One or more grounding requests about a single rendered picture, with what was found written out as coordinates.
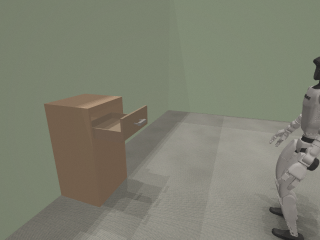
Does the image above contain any cabinet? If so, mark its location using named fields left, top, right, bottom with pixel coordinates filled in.
left=44, top=93, right=127, bottom=207

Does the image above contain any drawer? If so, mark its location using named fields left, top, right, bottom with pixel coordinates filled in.
left=91, top=105, right=148, bottom=143

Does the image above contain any robot left thigh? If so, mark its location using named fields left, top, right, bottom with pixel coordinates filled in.
left=279, top=152, right=320, bottom=202

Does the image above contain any right robot forearm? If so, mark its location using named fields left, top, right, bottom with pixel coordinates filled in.
left=284, top=112, right=302, bottom=134

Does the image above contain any left robot hand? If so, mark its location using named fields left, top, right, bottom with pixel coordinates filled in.
left=278, top=162, right=307, bottom=191

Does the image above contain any right robot hand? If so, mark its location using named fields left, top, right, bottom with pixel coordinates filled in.
left=269, top=129, right=289, bottom=147

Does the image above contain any left robot forearm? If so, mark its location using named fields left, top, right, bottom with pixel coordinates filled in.
left=298, top=135, right=320, bottom=168

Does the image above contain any handle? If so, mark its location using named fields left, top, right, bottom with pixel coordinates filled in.
left=133, top=119, right=147, bottom=126

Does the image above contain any humanoid robot torso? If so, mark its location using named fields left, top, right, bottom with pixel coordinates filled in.
left=296, top=87, right=320, bottom=158

